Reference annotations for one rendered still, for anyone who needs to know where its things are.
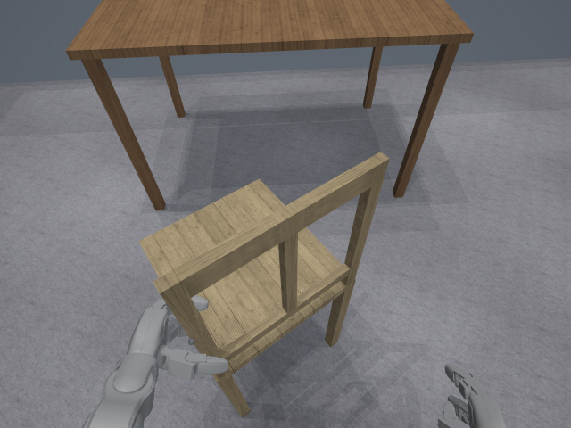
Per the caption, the table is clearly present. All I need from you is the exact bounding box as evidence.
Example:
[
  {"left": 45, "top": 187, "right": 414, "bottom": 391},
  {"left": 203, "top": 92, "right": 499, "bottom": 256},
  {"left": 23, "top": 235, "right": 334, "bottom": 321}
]
[{"left": 66, "top": 0, "right": 474, "bottom": 210}]

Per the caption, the left robot forearm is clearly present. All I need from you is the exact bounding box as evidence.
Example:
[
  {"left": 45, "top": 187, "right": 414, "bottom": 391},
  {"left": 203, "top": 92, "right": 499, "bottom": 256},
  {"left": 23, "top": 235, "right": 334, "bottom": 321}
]
[{"left": 82, "top": 353, "right": 159, "bottom": 428}]

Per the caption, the robot left hand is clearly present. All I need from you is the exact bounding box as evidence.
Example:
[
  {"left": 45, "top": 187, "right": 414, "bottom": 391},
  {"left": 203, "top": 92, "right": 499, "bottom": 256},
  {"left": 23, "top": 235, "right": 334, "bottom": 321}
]
[{"left": 127, "top": 295, "right": 228, "bottom": 381}]

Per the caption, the robot right hand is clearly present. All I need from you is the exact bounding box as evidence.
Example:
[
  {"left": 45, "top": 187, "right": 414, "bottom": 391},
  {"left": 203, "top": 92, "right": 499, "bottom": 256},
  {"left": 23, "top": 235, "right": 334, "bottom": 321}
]
[{"left": 438, "top": 364, "right": 508, "bottom": 428}]

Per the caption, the chair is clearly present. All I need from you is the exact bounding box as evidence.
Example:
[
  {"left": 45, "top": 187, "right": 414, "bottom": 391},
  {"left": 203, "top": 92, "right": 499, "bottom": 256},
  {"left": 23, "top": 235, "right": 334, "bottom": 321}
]
[{"left": 139, "top": 152, "right": 390, "bottom": 418}]

